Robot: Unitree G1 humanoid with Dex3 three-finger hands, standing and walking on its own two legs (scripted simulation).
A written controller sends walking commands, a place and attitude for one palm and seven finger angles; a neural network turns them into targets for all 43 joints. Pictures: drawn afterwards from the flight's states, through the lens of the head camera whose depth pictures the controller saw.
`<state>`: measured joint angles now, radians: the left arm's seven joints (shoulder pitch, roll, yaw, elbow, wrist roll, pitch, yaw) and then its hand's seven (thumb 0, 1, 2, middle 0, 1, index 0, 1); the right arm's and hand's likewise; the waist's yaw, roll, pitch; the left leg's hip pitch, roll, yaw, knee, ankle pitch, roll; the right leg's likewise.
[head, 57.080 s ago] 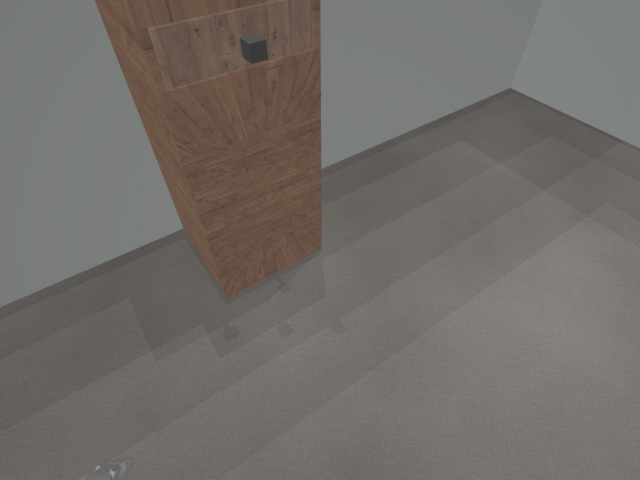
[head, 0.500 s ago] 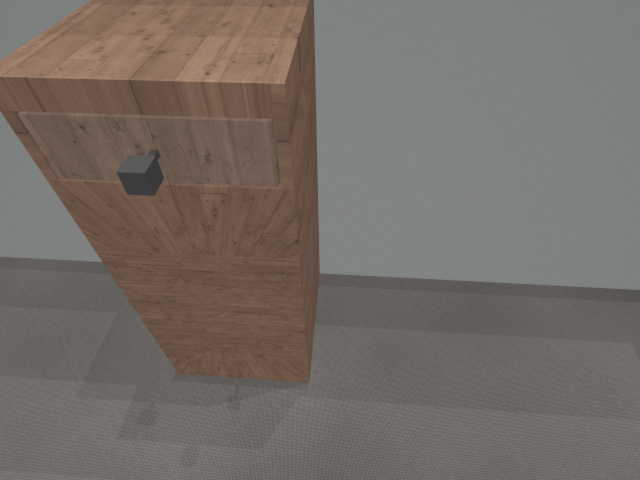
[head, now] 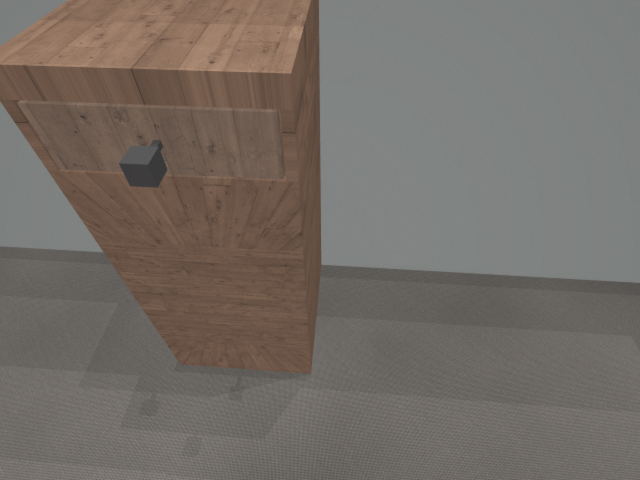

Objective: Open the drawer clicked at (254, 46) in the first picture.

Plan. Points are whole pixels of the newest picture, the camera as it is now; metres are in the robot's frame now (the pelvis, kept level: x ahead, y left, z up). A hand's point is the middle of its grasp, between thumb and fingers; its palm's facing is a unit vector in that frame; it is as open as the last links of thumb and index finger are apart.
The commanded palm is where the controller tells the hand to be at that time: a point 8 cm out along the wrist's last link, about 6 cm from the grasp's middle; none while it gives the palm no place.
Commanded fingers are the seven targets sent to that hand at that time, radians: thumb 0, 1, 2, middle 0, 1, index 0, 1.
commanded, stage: raise the hand with hooked fingers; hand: left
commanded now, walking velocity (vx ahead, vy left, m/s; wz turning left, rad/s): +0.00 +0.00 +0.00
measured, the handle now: (149, 158) +0.52 +0.31 +0.12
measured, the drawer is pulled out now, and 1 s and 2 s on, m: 0.00 0.00 0.00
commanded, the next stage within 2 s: move the hooked fingers above the handle in 1.98 s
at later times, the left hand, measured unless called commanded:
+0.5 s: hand (132, 465) +0.14 +0.23 -0.02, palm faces +0.03 -0.11 -0.99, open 9.3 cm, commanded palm +0.15 +0.23 +0.06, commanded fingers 0.00 0.25 0.62 -0.25 -0.72 -0.25 -0.72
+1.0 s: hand (75, 340) +0.22 +0.27 +0.11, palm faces +0.16 -0.10 -0.98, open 12.2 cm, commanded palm +0.19 +0.27 +0.17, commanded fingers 0.00 -0.34 0.37 -0.29 -1.10 -0.29 -1.10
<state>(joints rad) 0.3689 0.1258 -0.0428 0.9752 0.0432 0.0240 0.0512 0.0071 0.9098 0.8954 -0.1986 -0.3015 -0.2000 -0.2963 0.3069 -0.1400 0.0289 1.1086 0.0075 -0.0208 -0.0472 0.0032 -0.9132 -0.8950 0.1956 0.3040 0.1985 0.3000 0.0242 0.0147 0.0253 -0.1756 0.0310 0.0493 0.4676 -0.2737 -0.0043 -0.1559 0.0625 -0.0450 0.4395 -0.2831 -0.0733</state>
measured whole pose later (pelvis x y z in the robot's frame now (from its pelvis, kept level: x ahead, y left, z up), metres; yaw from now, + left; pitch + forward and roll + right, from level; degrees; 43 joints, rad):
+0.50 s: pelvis -0.04 +0.01 -0.03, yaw +0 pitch +5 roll +2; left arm 0.44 0.34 -0.17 -0.08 1.08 0.06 0.42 0.00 0.45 0.71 -0.25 -0.58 -0.25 -0.58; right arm 0.01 -0.25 -0.02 0.50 -0.06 0.11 0.04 0.01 -0.91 -0.90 0.19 0.30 0.20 0.30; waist 0.13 0.01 -0.08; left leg -0.46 0.00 0.06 0.74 -0.37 0.01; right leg -0.47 0.02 -0.03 0.79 -0.40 -0.07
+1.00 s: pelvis -0.04 +0.04 +0.00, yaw +1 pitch -2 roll +0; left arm 0.11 0.46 -0.06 -0.20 0.90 0.11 0.10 0.00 -0.12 0.46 -0.29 -0.96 -0.30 -0.95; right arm 0.13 -0.28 0.00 0.65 0.00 0.14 -0.01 0.01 -0.91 -0.90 0.20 0.30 0.20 0.30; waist 0.09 0.10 0.01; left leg -0.19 -0.03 0.05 0.47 -0.24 0.05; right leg -0.19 0.00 -0.03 0.50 -0.26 -0.02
